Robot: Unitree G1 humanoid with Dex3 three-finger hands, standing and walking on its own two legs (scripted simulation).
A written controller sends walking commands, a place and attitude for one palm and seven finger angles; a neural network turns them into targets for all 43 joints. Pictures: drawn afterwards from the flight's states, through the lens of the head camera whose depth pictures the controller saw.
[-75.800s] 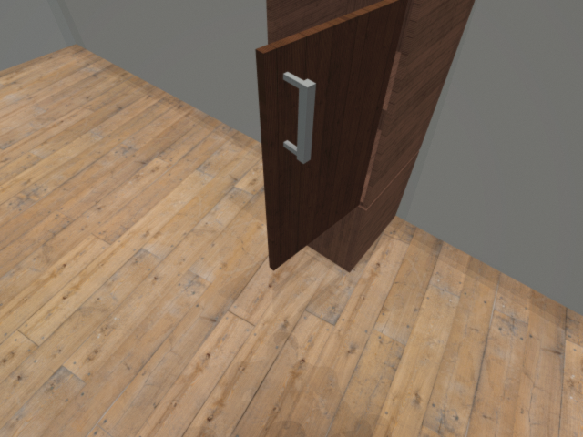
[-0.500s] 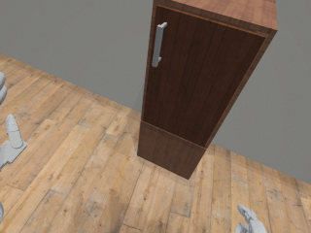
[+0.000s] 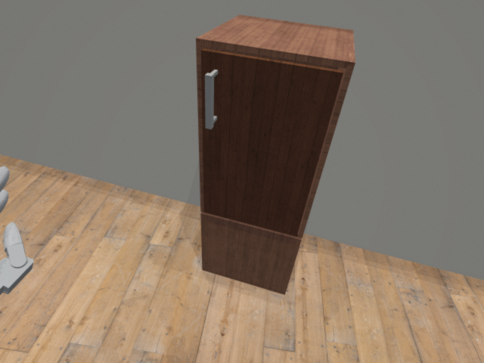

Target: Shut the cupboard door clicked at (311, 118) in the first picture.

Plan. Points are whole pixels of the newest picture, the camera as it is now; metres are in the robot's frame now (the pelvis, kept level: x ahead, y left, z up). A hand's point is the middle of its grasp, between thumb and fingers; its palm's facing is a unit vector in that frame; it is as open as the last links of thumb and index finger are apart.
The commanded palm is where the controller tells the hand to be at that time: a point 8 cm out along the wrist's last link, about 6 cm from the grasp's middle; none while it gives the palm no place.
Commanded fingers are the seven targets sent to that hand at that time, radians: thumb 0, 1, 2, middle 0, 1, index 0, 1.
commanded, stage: stop stepping back and stand still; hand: left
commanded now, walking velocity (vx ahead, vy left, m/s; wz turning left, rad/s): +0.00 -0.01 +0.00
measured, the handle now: (212, 99) +0.74 +0.12 +0.14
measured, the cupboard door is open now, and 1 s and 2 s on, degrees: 0 0 0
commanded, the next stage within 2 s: let the arm hang, fingers relaxed in 0.34 s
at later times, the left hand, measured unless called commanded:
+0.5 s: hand (47, 278) +0.20 +0.28 +0.11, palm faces +0.41 -0.79 -0.45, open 7.4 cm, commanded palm none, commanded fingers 0.00 0.90 0.90 -0.20 -0.30 -0.20 -0.30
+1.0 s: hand out of the picture -0.11 +0.17 -0.15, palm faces +0.08 -0.97 -0.24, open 7.3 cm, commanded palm none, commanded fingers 0.00 0.90 0.90 -0.20 -0.30 -0.20 -0.30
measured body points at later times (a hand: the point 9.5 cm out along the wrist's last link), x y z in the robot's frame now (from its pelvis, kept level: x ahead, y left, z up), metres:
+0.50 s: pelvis +0.00 +0.00 +0.00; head -0.02 -0.02 +0.45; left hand +0.17 +0.32 +0.14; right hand +0.17 -0.23 -0.09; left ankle +0.10 +0.08 -0.72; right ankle -0.09 -0.12 -0.72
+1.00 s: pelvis +0.00 -0.01 +0.01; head +0.02 -0.02 +0.46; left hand -0.11 +0.22 -0.13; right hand +0.01 -0.25 -0.15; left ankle +0.10 +0.08 -0.72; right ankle -0.09 -0.12 -0.72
